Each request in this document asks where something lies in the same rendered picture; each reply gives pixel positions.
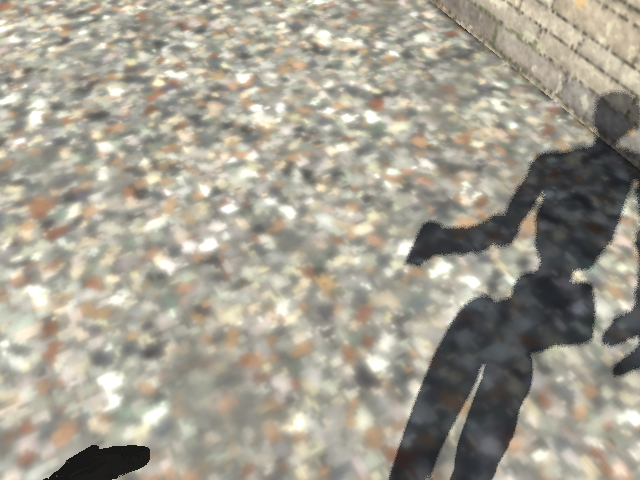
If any robot left hand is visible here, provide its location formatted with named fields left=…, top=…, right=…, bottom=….
left=43, top=445, right=150, bottom=480

